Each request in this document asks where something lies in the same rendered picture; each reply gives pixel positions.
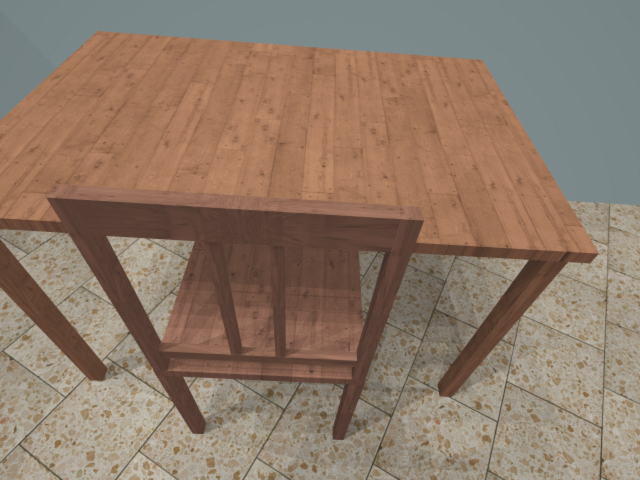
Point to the chair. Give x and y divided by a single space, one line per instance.
271 290

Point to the table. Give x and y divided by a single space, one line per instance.
195 115

